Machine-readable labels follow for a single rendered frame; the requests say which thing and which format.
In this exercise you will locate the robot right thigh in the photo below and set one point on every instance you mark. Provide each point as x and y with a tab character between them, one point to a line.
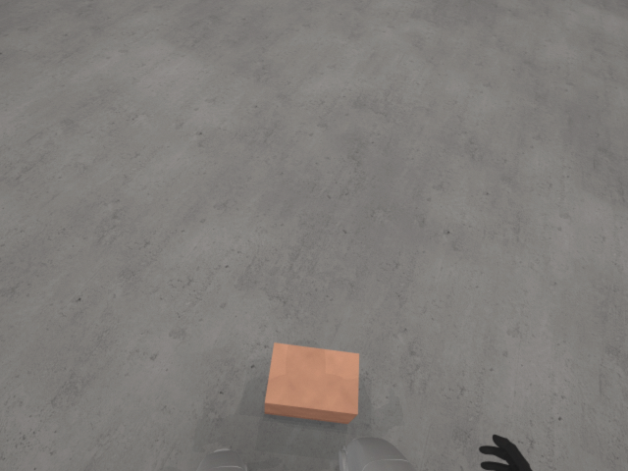
372	454

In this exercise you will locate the robot left thigh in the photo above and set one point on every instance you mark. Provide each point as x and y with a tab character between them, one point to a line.
226	460

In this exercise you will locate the robot thigh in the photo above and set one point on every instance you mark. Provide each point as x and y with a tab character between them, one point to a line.
226	460
372	454

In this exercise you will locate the robot right hand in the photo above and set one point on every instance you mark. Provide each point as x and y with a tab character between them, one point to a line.
506	451

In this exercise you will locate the carton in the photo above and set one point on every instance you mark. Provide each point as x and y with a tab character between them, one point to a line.
313	383

